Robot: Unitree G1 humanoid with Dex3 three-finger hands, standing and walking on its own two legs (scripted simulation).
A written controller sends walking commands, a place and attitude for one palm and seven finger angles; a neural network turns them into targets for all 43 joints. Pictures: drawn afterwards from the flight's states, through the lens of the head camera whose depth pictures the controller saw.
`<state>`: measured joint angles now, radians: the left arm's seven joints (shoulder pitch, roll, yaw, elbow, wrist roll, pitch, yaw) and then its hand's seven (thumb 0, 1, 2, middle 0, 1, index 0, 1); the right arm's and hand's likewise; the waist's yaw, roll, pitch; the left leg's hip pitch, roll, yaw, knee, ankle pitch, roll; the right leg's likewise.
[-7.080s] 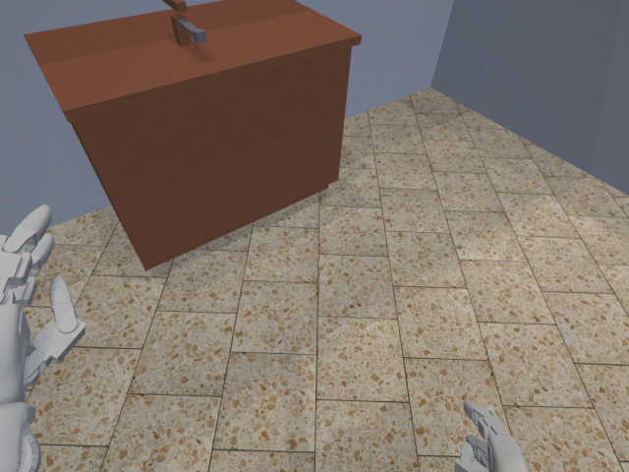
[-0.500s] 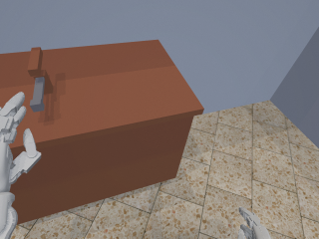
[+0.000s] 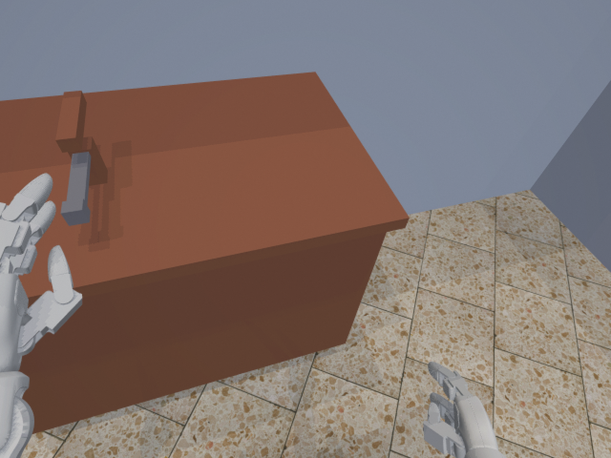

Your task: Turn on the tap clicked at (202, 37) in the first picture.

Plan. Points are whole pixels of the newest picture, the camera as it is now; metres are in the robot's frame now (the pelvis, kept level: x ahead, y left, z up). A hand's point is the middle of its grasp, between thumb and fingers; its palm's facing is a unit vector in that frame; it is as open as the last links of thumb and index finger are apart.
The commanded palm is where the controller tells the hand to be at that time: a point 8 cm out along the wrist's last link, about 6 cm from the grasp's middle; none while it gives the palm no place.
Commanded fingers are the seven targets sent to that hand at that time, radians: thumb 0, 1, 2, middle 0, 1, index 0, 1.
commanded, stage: come to a stop and stand still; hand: left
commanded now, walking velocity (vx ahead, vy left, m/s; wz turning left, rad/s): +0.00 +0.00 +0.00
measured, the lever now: (76, 212) +0.40 +0.39 +0.05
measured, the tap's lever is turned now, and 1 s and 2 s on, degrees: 0 0 0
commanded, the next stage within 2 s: look again from close up in 0.04 s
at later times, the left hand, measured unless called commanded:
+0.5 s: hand (80, 309) +0.21 +0.24 +0.15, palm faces +0.39 -0.85 -0.36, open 7.4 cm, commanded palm +0.15 +0.28 +0.17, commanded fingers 0.00 0.90 0.90 -0.20 -0.30 -0.20 -0.30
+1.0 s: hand (73, 283) +0.24 +0.26 +0.15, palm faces +0.42 -0.83 -0.37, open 7.4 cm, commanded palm +0.18 +0.30 +0.17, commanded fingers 0.00 0.90 0.90 -0.20 -0.30 -0.20 -0.30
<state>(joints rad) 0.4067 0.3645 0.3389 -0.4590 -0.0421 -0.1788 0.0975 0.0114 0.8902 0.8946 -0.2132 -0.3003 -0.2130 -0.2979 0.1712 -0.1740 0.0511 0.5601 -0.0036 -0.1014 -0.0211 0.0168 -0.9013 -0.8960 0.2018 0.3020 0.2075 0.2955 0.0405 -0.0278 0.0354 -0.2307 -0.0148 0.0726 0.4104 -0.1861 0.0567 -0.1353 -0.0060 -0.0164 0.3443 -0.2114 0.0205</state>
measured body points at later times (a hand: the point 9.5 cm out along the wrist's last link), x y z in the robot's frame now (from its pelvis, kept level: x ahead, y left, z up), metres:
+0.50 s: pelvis +0.00 -0.01 +0.00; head +0.01 +0.00 +0.45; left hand +0.18 +0.29 +0.17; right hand +0.17 -0.23 -0.08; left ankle +0.02 +0.08 -0.74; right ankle -0.02 -0.13 -0.74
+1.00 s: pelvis +0.02 +0.01 -0.02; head +0.04 +0.02 +0.43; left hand +0.21 +0.31 +0.17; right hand +0.21 -0.21 -0.09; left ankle +0.02 +0.08 -0.74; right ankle -0.02 -0.13 -0.74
